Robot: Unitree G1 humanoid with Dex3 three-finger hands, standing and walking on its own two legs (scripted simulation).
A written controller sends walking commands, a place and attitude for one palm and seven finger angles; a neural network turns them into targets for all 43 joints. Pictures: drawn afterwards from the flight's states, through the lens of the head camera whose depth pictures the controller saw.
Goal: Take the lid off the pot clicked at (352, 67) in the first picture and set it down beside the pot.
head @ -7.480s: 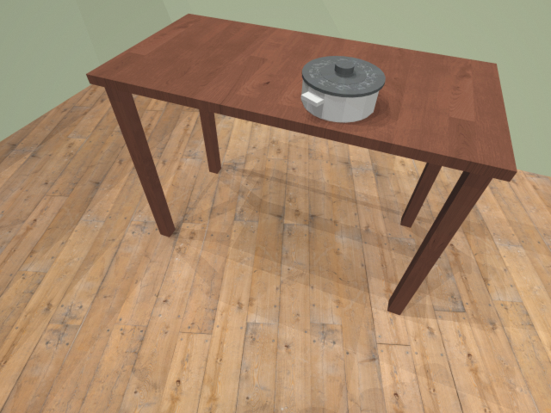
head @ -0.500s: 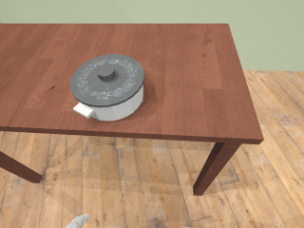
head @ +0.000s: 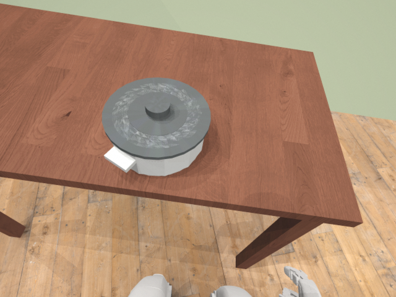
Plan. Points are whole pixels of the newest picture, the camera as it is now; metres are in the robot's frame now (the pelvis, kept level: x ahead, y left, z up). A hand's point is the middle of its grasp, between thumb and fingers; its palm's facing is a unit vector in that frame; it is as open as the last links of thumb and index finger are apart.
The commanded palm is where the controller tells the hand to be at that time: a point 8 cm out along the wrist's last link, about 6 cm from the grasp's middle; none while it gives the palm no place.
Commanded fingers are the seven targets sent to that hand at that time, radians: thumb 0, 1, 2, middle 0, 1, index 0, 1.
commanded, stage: come to a stop and stand still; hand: left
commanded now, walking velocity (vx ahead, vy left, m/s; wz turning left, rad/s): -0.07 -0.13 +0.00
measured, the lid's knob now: (157, 106) +0.42 +0.13 +0.13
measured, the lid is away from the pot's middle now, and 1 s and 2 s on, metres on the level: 0.00 0.00 0.00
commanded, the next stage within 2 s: look again from close up in 1.04 s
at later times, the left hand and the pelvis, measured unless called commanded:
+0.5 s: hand out of the picture -0.09 +0.14 -0.14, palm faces +0.06 -0.97 -0.23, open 7.4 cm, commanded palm none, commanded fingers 0.00 0.90 0.90 -0.20 -0.30 -0.20 -0.30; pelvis -0.06 -0.04 +0.03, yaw -1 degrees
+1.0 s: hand out of the picture -0.04 +0.17 -0.17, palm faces +0.07 -0.98 -0.20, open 7.3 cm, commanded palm none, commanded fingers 0.00 0.90 0.90 -0.20 -0.30 -0.20 -0.30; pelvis -0.03 +0.00 +0.01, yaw -1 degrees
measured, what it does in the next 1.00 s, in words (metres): steps on the spot: right foot, then left foot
